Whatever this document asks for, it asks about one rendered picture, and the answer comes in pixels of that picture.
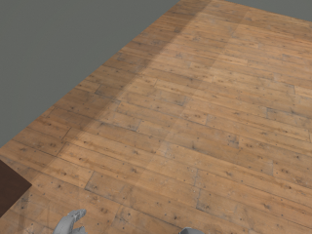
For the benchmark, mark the cupboard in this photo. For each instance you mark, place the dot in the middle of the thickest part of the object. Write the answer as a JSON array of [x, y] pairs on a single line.
[[12, 187]]

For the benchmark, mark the robot left hand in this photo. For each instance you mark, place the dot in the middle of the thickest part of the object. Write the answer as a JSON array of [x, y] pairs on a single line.
[[65, 225]]

